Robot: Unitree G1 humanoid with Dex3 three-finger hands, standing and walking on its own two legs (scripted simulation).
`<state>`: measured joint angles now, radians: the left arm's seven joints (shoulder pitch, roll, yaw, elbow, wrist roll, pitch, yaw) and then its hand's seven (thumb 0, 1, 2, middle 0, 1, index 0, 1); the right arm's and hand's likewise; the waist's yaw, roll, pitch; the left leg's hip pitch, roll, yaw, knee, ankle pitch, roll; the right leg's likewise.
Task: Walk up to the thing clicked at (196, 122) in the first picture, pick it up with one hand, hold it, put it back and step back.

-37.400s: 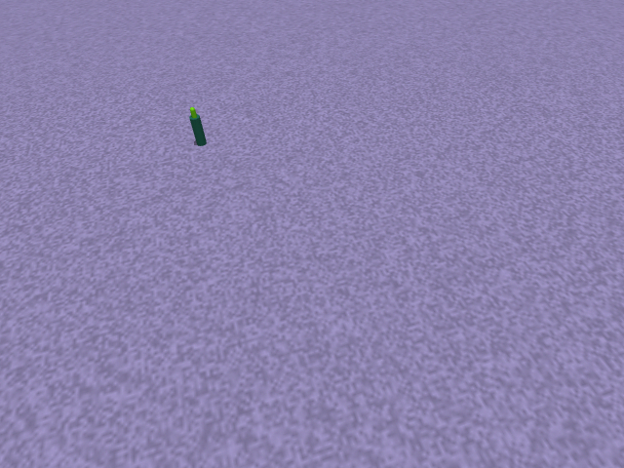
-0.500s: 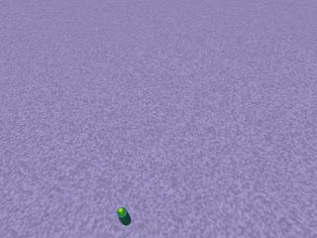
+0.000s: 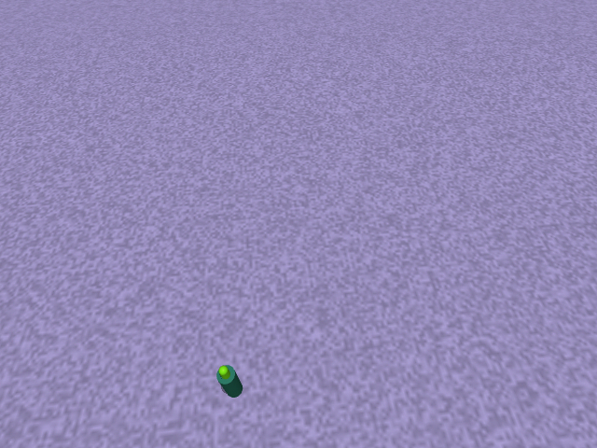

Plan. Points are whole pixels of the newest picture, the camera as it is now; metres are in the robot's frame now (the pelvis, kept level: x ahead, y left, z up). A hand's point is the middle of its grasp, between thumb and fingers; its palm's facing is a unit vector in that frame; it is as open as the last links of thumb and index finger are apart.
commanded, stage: step back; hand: left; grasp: from the side
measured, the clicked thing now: (229, 379) +0.38 +0.23 -0.67
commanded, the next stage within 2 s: none
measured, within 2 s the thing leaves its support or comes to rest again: neither
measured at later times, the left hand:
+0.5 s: hand out of the picture +0.05 +0.28 -0.18, palm faces -0.08 -0.93 -0.37, open 7.4 cm
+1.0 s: hand out of the picture -0.08 +0.29 -0.17, palm faces -0.02 -0.92 -0.39, open 7.4 cm
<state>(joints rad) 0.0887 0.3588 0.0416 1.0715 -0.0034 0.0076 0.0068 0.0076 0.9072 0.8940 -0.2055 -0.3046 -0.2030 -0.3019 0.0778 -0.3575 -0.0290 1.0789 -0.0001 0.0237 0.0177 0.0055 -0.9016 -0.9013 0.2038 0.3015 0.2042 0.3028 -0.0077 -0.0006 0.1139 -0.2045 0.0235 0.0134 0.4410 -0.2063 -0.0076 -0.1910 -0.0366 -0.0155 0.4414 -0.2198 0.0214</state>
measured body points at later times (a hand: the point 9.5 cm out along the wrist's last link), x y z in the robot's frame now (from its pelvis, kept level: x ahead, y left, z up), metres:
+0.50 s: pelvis -0.09 +0.03 -0.02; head -0.01 +0.04 +0.42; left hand +0.05 +0.33 -0.15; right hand -0.05 -0.29 -0.13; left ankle -0.06 +0.13 -0.74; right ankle -0.12 -0.11 -0.67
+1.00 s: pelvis -0.22 +0.03 -0.03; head -0.15 +0.04 +0.42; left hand -0.08 +0.34 -0.14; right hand -0.13 -0.29 -0.14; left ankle -0.22 +0.13 -0.74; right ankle -0.15 -0.11 -0.74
